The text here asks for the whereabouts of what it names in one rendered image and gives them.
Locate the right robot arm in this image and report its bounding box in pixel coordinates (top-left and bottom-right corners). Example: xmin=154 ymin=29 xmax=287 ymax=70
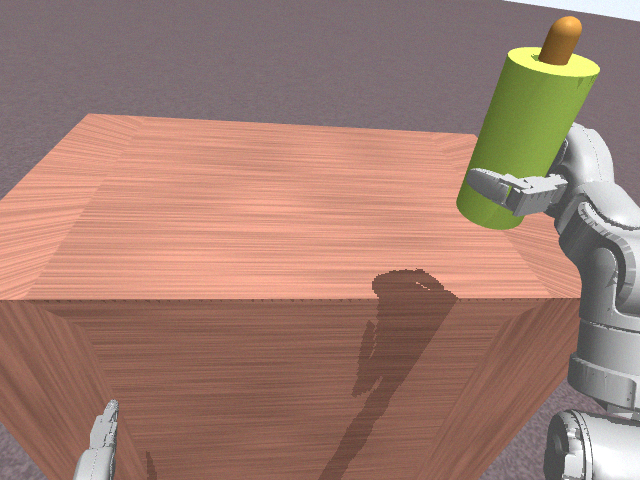
xmin=543 ymin=181 xmax=640 ymax=480

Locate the right robot hand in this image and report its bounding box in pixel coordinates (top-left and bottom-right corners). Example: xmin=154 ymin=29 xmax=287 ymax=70
xmin=466 ymin=116 xmax=615 ymax=218

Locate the left robot hand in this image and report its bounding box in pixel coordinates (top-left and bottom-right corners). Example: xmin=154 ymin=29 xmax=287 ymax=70
xmin=73 ymin=399 xmax=119 ymax=480

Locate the bottle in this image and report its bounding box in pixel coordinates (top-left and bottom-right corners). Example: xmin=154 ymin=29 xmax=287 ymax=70
xmin=456 ymin=16 xmax=600 ymax=230

